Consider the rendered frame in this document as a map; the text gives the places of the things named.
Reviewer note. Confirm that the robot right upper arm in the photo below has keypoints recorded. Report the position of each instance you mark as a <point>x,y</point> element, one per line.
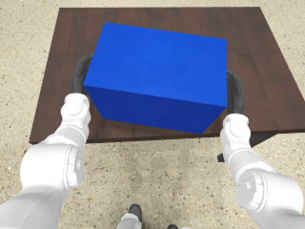
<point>272,200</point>

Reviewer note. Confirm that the left robot shin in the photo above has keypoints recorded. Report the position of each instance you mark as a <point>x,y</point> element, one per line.
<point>130,216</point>

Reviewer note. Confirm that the table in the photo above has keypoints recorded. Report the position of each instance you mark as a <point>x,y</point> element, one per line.
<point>273,102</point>

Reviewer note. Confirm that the robot left forearm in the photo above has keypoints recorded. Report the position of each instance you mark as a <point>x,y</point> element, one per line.
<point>74,127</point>

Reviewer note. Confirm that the right robot hand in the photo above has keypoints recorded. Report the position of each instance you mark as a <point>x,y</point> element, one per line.
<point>235,94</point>

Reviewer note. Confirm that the left robot thigh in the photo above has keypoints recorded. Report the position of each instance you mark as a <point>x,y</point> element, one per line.
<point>129,223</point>

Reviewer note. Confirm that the robot right forearm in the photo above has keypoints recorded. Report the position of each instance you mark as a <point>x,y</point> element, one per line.
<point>237,151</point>

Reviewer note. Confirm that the robot left upper arm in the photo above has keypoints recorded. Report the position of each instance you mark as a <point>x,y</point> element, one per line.
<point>48,174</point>

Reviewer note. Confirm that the carton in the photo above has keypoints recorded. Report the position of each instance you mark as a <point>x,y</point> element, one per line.
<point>162,79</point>

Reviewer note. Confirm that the left robot hand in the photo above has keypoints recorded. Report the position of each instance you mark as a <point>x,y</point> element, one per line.
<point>79,75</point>

